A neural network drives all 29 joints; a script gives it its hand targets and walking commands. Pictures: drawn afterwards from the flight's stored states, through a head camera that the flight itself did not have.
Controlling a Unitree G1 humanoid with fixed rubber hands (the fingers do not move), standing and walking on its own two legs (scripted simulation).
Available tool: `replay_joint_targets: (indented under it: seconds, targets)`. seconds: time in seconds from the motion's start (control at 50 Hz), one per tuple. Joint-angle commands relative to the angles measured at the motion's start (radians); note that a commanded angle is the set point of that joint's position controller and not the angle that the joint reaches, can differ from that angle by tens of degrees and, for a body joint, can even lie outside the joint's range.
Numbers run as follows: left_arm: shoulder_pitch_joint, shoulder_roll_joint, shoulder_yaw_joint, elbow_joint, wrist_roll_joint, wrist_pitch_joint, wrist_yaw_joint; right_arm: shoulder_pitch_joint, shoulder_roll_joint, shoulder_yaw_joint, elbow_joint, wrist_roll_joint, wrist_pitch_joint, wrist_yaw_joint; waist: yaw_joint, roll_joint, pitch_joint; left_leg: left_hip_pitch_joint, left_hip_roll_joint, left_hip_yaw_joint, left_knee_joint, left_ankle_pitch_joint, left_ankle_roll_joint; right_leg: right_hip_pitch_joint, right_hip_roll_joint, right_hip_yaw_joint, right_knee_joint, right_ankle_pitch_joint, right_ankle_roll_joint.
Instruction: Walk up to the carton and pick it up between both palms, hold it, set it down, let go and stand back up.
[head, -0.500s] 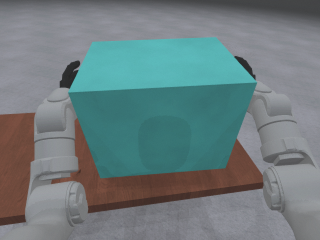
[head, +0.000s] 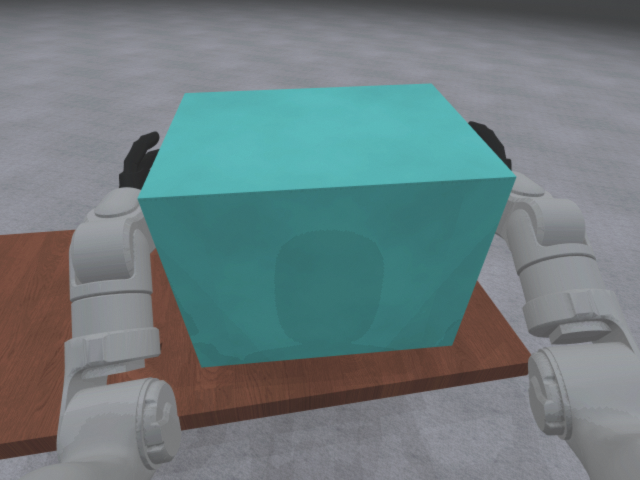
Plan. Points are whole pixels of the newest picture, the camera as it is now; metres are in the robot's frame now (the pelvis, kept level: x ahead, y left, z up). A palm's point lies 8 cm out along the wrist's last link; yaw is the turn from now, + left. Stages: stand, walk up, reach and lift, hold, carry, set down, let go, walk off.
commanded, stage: hold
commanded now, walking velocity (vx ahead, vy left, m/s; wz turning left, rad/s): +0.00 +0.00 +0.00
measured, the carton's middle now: (320, 220) +0.37 +0.00 +0.20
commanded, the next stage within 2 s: none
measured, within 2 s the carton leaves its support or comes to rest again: neither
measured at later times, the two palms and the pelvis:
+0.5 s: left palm (144, 196) +0.36 +0.20 +0.24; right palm (491, 183) +0.37 -0.20 +0.25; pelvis +0.00 +0.00 +0.00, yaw +0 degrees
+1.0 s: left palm (137, 198) +0.36 +0.21 +0.24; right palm (486, 180) +0.37 -0.20 +0.26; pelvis +0.00 +0.00 +0.00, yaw +1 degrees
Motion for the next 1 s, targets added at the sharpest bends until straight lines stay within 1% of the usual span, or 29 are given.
replay_joint_targets:
  seconds: [0.0, 0.04, 0.06, 0.14, 0.16, 0.2, 0.22, 0.24, 0.26, 0.28, 0.34, 0.36, 0.38, 0.44, 0.46, 0.48, 0.5, 0.52, 0.58, 0.62, 0.64, 0.66, 0.7, 0.72, 0.74, 0.8, 0.88, 0.92, 0.98]
  targets:
    - [-0.825, -0.484, -0.439, -0.197, -0.177, -0.076, -0.148, -0.841, 0.62, 0.244, -0.362, 0.135, -0.056, 0.154, 0.004, 0.022, -0.359, 0.069, 0.011, -0.014, -0.024, 0.141, -0.036, 0.119, -0.008, 0.01, 0.015, 0.217, 0.024]
    - [-0.806, -0.477, -0.431, -0.183, -0.17, -0.078, -0.15, -0.822, 0.615, 0.236, -0.34, 0.127, -0.054, 0.154, -0.002, 0.01, -0.35, 0.07, 0.01, -0.012, -0.021, 0.151, -0.035, 0.126, -0.007, 0.009, 0.016, 0.247, 0.023]
    - [-0.807, -0.47, -0.431, -0.197, -0.171, -0.079, -0.15, -0.827, 0.613, 0.237, -0.347, 0.129, -0.055, 0.153, 0.004, 0.018, -0.368, 0.065, 0.006, -0.011, -0.017, 0.146, -0.038, 0.148, -0.01, 0.012, 0.022, 0.246, 0.025]
    - [-0.845, -0.483, -0.44, -0.17, -0.179, -0.079, -0.157, -0.824, 0.607, 0.205, -0.295, 0.114, -0.052, 0.159, -0.022, 0.05, -0.342, 0.043, 0.013, -0.013, -0.033, 0.095, -0.044, 0.115, -0.013, 0.01, 0.01, 0.168, 0.014]
    - [-0.845, -0.484, -0.439, -0.168, -0.183, -0.083, -0.156, -0.822, 0.605, 0.204, -0.29, 0.114, -0.052, 0.16, -0.021, 0.043, -0.344, 0.044, 0.014, -0.017, -0.031, 0.101, -0.043, 0.111, -0.011, 0.008, 0.012, 0.176, 0.013]
    - [-0.873, -0.487, -0.449, -0.177, -0.185, -0.092, -0.153, -0.829, 0.611, 0.199, -0.288, 0.111, -0.056, 0.161, -0.022, 0.064, -0.357, 0.039, 0.016, -0.019, -0.031, 0.099, -0.046, 0.112, -0.013, 0.012, 0.01, 0.168, 0.012]
    - [-0.864, -0.486, -0.441, -0.162, -0.18, -0.094, -0.152, -0.835, 0.611, 0.202, -0.29, 0.103, -0.058, 0.162, -0.02, 0.053, -0.342, 0.034, 0.015, -0.02, -0.034, 0.1, -0.045, 0.114, -0.013, 0.01, 0.011, 0.175, 0.014]
    - [-0.865, -0.492, -0.454, -0.169, -0.189, -0.096, -0.152, -0.826, 0.612, 0.202, -0.286, 0.11, -0.058, 0.16, -0.026, 0.072, -0.366, 0.05, 0.014, -0.02, -0.027, 0.112, -0.049, 0.122, -0.012, 0.011, 0.016, 0.19, 0.012]
    - [-0.853, -0.49, -0.439, -0.158, -0.182, -0.092, -0.153, -0.834, 0.6, 0.2, -0.289, 0.107, -0.057, 0.161, -0.017, 0.061, -0.355, 0.044, 0.015, -0.024, -0.033, 0.097, -0.048, 0.126, -0.014, 0.009, 0.015, 0.176, 0.012]
    - [-0.832, -0.484, -0.43, -0.12, -0.171, -0.086, -0.155, -0.821, 0.594, 0.195, -0.262, 0.1, -0.052, 0.161, -0.024, 0.062, -0.321, 0.033, 0.013, -0.018, -0.04, 0.088, -0.048, 0.119, -0.016, 0.01, 0.006, 0.171, 0.014]
    - [-0.835, -0.487, -0.441, -0.164, -0.176, -0.09, -0.152, -0.827, 0.593, 0.212, -0.289, 0.12, -0.059, 0.161, -0.022, 0.066, -0.364, 0.06, 0.015, -0.021, -0.024, 0.137, -0.052, 0.141, -0.009, 0.009, 0.015, 0.209, 0.014]
    - [-0.849, -0.489, -0.448, -0.18, -0.18, -0.094, -0.15, -0.839, 0.605, 0.221, -0.301, 0.129, -0.064, 0.162, -0.013, 0.062, -0.38, 0.061, 0.014, -0.019, -0.02, 0.15, -0.052, 0.14, -0.006, 0.006, 0.017, 0.215, 0.012]
    - [-0.851, -0.498, -0.463, -0.219, -0.193, -0.101, -0.145, -0.843, 0.619, 0.243, -0.336, 0.143, -0.07, 0.162, -0.009, 0.058, -0.415, 0.074, 0.012, -0.023, -0.007, 0.205, -0.053, 0.147, -0.004, 0.009, 0.025, 0.269, 0.012]
    - [-0.833, -0.472, -0.435, -0.206, -0.18, -0.102, -0.144, -0.836, 0.632, 0.253, -0.346, 0.146, -0.067, 0.154, 0.004, 0.022, -0.41, 0.062, 0.002, -0.017, -0.007, 0.188, -0.038, 0.172, -0.01, 0.014, 0.034, 0.302, 0.029]
    - [-0.819, -0.47, -0.419, -0.185, -0.18, -0.1, -0.147, -0.849, 0.631, 0.259, -0.375, 0.148, -0.069, 0.151, 0.013, -0.004, -0.406, 0.06, 0.002, -0.017, -0.014, 0.172, -0.031, 0.173, -0.012, 0.016, 0.028, 0.298, 0.034]
    - [-0.798, -0.477, -0.418, -0.18, -0.182, -0.099, -0.149, -0.855, 0.628, 0.263, -0.392, 0.145, -0.07, 0.149, 0.012, -0.016, -0.408, 0.056, 0.002, -0.017, -0.015, 0.169, -0.029, 0.18, -0.009, 0.011, 0.031, 0.307, 0.035]
    - [-0.78, -0.464, -0.401, -0.164, -0.168, -0.096, -0.15, -0.827, 0.624, 0.257, -0.362, 0.136, -0.063, 0.146, 0.015, -0.022, -0.367, 0.053, 0.003, -0.015, -0.021, 0.16, -0.026, 0.169, -0.012, 0.016, 0.025, 0.295, 0.035]
    - [-0.783, -0.466, -0.412, -0.185, -0.174, -0.094, -0.151, -0.845, 0.629, 0.267, -0.393, 0.144, -0.068, 0.144, 0.012, -0.024, -0.408, 0.056, 0.001, -0.014, -0.012, 0.173, -0.028, 0.187, -0.012, 0.016, 0.032, 0.316, 0.036]
    - [-0.819, -0.471, -0.427, -0.198, -0.178, -0.094, -0.147, -0.842, 0.631, 0.258, -0.381, 0.147, -0.065, 0.143, 0.005, 0.008, -0.388, 0.066, 0.0, -0.012, -0.012, 0.166, -0.034, 0.153, -0.011, 0.015, 0.027, 0.285, 0.03]
    - [-0.827, -0.467, -0.413, -0.149, -0.168, -0.087, -0.148, -0.839, 0.62, 0.23, -0.32, 0.133, -0.057, 0.149, 0.006, 0.018, -0.314, 0.046, 0.006, -0.012, -0.031, 0.092, -0.031, 0.114, -0.016, 0.015, 0.009, 0.194, 0.026]
    - [-0.838, -0.474, -0.424, -0.154, -0.174, -0.088, -0.15, -0.845, 0.632, 0.234, -0.326, 0.131, -0.059, 0.153, 0.004, 0.015, -0.328, 0.049, 0.005, -0.008, -0.03, 0.088, -0.029, 0.109, -0.014, 0.013, 0.008, 0.185, 0.025]
    - [-0.844, -0.489, -0.437, -0.168, -0.18, -0.092, -0.149, -0.856, 0.639, 0.239, -0.34, 0.131, -0.064, 0.153, 0.002, 0.013, -0.348, 0.049, 0.007, -0.012, -0.026, 0.105, -0.031, 0.109, -0.013, 0.015, 0.011, 0.2, 0.024]
    - [-0.863, -0.489, -0.458, -0.214, -0.187, -0.095, -0.144, -0.832, 0.637, 0.237, -0.326, 0.136, -0.061, 0.152, -0.009, 0.051, -0.374, 0.062, 0.007, -0.014, -0.012, 0.146, -0.04, 0.129, -0.012, 0.018, 0.021, 0.244, 0.023]
    - [-0.85, -0.48, -0.443, -0.172, -0.18, -0.089, -0.144, -0.822, 0.625, 0.225, -0.304, 0.127, -0.054, 0.15, -0.018, 0.056, -0.346, 0.059, 0.007, -0.018, -0.015, 0.13, -0.044, 0.126, -0.017, 0.021, 0.017, 0.24, 0.019]
    - [-0.848, -0.486, -0.45, -0.191, -0.188, -0.092, -0.146, -0.828, 0.628, 0.232, -0.317, 0.135, -0.058, 0.15, -0.012, 0.048, -0.358, 0.06, 0.004, -0.017, -0.012, 0.142, -0.044, 0.133, -0.014, 0.018, 0.02, 0.259, 0.022]
    - [-0.823, -0.477, -0.439, -0.177, -0.178, -0.087, -0.153, -0.809, 0.605, 0.222, -0.294, 0.128, -0.053, 0.147, -0.021, 0.049, -0.356, 0.062, 0.008, -0.019, -0.023, 0.142, -0.048, 0.149, -0.015, 0.011, 0.018, 0.256, 0.021]
    - [-0.824, -0.487, -0.447, -0.183, -0.183, -0.092, -0.155, -0.82, 0.607, 0.227, -0.326, 0.133, -0.058, 0.147, -0.024, 0.055, -0.367, 0.069, 0.007, -0.019, -0.015, 0.162, -0.052, 0.133, -0.009, 0.01, 0.019, 0.256, 0.021]
    - [-0.831, -0.48, -0.435, -0.177, -0.183, -0.096, -0.153, -0.831, 0.615, 0.233, -0.33, 0.132, -0.059, 0.151, -0.009, 0.035, -0.372, 0.054, 0.006, -0.018, -0.02, 0.144, -0.046, 0.14, -0.011, 0.009, 0.016, 0.236, 0.023]
    - [-0.844, -0.492, -0.448, -0.2, -0.189, -0.1, -0.143, -0.832, 0.62, 0.237, -0.337, 0.13, -0.062, 0.157, -0.006, 0.033, -0.389, 0.068, 0.007, -0.021, -0.018, 0.16, -0.047, 0.137, -0.005, 0.003, 0.021, 0.238, 0.021]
